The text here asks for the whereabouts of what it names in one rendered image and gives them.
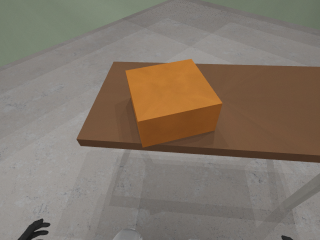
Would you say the robot left hand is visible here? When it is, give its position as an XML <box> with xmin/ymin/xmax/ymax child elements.
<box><xmin>18</xmin><ymin>218</ymin><xmax>51</xmax><ymax>240</ymax></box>

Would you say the robot left thigh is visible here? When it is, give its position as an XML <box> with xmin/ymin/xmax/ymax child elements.
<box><xmin>113</xmin><ymin>228</ymin><xmax>143</xmax><ymax>240</ymax></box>

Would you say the table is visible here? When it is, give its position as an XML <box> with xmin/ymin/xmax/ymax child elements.
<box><xmin>76</xmin><ymin>61</ymin><xmax>320</xmax><ymax>209</ymax></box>

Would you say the carton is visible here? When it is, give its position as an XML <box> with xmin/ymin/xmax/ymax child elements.
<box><xmin>125</xmin><ymin>59</ymin><xmax>223</xmax><ymax>148</ymax></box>

